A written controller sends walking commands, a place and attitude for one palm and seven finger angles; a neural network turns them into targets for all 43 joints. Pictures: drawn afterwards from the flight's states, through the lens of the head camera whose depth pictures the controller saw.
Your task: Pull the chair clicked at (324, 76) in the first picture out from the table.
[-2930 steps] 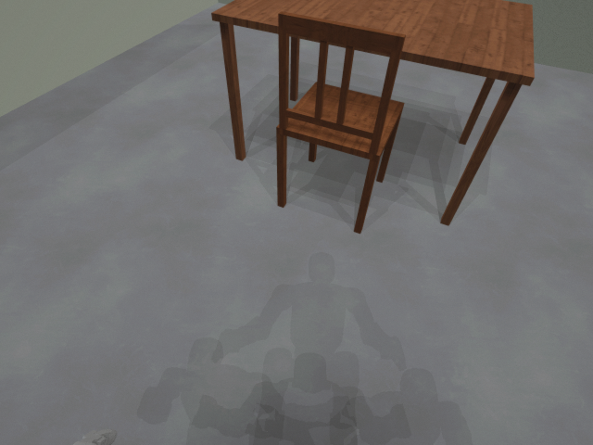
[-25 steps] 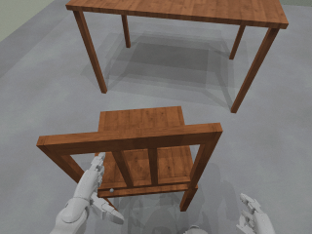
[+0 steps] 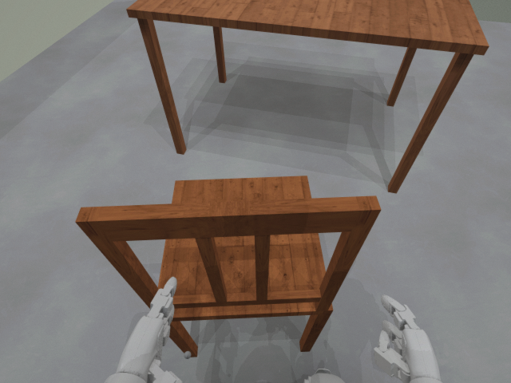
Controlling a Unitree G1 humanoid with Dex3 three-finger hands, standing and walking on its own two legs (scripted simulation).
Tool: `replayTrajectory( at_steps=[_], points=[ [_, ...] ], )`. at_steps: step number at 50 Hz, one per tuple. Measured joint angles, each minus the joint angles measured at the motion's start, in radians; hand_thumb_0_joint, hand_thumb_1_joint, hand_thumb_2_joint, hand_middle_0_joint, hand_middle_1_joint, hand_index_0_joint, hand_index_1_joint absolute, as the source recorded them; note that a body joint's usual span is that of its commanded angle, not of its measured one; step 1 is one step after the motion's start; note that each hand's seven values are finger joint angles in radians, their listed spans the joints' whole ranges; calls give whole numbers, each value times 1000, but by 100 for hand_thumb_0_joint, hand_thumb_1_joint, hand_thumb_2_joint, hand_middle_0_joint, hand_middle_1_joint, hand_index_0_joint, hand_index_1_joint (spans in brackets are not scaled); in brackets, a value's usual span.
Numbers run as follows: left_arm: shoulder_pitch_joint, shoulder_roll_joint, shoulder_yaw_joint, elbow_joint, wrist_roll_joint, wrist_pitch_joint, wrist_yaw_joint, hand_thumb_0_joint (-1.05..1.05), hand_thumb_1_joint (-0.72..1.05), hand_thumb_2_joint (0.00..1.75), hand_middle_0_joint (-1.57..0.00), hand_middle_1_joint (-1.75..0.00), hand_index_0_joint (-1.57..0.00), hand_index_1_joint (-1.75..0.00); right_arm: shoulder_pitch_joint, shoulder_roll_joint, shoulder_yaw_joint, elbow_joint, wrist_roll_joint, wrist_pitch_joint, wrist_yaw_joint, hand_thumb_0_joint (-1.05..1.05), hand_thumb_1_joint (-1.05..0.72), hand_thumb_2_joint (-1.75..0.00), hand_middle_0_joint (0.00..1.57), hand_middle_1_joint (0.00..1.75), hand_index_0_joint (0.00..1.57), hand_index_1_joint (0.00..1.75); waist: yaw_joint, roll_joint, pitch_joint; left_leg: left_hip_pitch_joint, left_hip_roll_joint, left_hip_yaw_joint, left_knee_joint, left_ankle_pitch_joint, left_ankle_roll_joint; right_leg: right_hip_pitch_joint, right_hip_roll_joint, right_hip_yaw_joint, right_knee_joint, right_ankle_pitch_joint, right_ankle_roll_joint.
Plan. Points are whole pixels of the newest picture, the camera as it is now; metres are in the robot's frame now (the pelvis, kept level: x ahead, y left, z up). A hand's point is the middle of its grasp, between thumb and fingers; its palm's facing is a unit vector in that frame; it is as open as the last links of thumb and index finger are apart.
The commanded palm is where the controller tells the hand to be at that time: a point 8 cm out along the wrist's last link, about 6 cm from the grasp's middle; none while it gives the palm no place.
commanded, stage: draw the fingers out of the gap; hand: left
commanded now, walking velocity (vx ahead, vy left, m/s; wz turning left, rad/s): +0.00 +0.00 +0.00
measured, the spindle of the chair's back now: (214, 270) +0.32 +0.09 -0.05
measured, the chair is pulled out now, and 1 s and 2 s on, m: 0.64 0.64 0.64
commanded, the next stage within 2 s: draw the hand back to the body in 0.04 s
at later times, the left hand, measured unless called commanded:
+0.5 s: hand (156, 345) +0.17 +0.13 +0.06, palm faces -0.06 -1.00 -0.07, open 17.5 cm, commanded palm +0.13 +0.20 +0.08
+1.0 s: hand (58, 309) +0.19 +0.22 +0.14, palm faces +0.33 -0.86 -0.39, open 14.5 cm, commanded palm +0.15 +0.26 +0.17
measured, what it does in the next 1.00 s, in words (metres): stands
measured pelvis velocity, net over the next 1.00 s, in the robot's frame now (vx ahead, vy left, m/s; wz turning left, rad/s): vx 0.02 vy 0.00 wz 0.00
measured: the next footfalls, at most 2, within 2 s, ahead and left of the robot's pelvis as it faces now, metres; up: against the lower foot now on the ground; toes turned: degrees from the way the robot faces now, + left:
none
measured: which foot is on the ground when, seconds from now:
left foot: down 0.00-1.00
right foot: down 0.00-1.00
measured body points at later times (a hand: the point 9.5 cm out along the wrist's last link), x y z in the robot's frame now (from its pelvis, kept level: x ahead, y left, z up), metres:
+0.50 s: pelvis -0.01 +0.00 -0.03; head +0.05 -0.01 +0.42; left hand +0.17 +0.18 +0.07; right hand +0.19 -0.23 -0.10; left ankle -0.04 +0.13 -0.68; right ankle +0.04 -0.14 -0.68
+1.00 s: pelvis +0.02 +0.00 +0.04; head +0.01 -0.03 +0.49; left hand +0.17 +0.26 +0.16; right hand +0.20 -0.23 -0.04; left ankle -0.04 +0.13 -0.68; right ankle +0.04 -0.14 -0.68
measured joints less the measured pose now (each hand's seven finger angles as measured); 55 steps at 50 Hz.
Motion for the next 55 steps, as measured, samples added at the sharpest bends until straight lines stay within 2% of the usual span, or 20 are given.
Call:
replayTrajectory(
  at_steps=[9,10,12,14,19,21,25,28,34,37,39,41,46,55],
  points=[
    [104,3,-5,-84,14,-7,4,-1,-53,20,-1,0,0,0,11,3,-17,-13,4,2,-9,1,-90,-90,20,30,21,30,2,1,-9,-27,3,-5,34,-19,-1,-25,1,-3,30,-16,-1],
    [117,-3,-2,-95,-16,-25,3,-1,-53,20,-1,0,0,0,11,4,-19,-13,5,-4,-9,1,-90,-90,20,30,21,30,1,1,-11,-33,3,-5,39,-21,-1,-31,1,-3,35,-18,-1],
    [137,-15,9,-119,-70,-103,-1,-1,-53,20,-1,0,0,0,10,8,-23,-5,5,-26,-9,1,-90,-90,20,30,21,30,5,-4,-12,-53,4,-8,58,-27,-3,-50,2,-4,51,-23,-2],
    [144,-24,27,-146,-102,-194,-6,-1,-53,20,-1,0,0,0,8,13,-30,7,7,-43,-3,1,-90,-90,20,30,21,30,13,-10,-13,-75,5,-11,81,-36,-5,-71,2,-6,71,-30,-4],
    [118,-18,101,-171,-125,-428,-40,-1,-54,20,-1,0,0,0,-19,28,-49,48,11,-47,30,1,-90,-90,20,30,21,30,33,-17,-19,-140,9,-17,149,-60,-11,-134,5,-8,133,-48,-10],
    [108,-11,126,-172,-131,-467,-70,-1,-54,20,0,0,0,0,-36,32,-53,58,16,-32,40,1,-90,-90,20,30,21,30,38,-13,-13,-152,12,-17,171,-69,-12,-147,7,-6,152,-54,-10],
    [131,13,151,-196,-157,-406,-117,-1,-54,20,0,0,0,0,-50,40,-48,53,31,1,34,2,-90,-90,20,30,21,30,38,5,0,-127,13,-12,161,-68,-11,-125,9,-2,144,-52,-7],
    [162,37,175,-227,-185,-364,-124,-1,-54,20,0,0,0,0,-45,47,-42,48,35,2,18,2,-90,-90,20,30,21,30,37,15,1,-92,13,-11,126,-54,-9,-90,10,-4,111,-42,-8],
    [157,59,260,-244,-233,-366,-138,-1,-51,21,-1,-1,-1,-1,-26,39,-32,69,43,-32,-1,2,-90,-90,20,30,21,30,42,19,0,-22,16,-22,52,-23,-11,-9,13,-20,33,-16,-9],
    [141,98,271,-248,-125,-285,-21,-1,-46,24,-2,-2,-2,-2,-14,34,-36,75,28,-11,-20,1,-90,-90,20,30,21,30,58,19,12,54,23,-16,-6,-6,-15,64,22,-19,-23,1,-10],
    [153,105,274,-252,-81,-230,58,-1,-41,26,-3,-3,-2,-3,-9,29,-34,78,20,6,-28,1,-90,-90,20,30,21,30,56,26,23,113,25,-14,-54,10,-14,124,25,-20,-70,15,-10],
    [161,106,272,-251,-56,-193,112,-1,-35,29,-3,-4,-3,-4,-4,23,-33,84,15,13,-36,1,-90,-90,20,30,21,30,56,32,35,171,26,-11,-102,26,-11,182,27,-21,-115,29,-9],
    [135,110,275,-241,-26,-162,172,-1,-19,37,-6,-8,-5,-7,2,11,-25,120,5,3,-45,1,-90,-90,20,30,20,30,70,35,63,299,23,-7,-215,69,-8,308,27,-23,-217,62,-5],
    [55,121,351,-213,-19,-187,185,0,13,52,-10,-14,-10,-14,-37,18,-15,168,-8,-20,-27,1,-90,-90,20,30,21,30,84,41,104,450,23,12,-374,134,-7,444,33,-14,-350,115,-5]
  ],
)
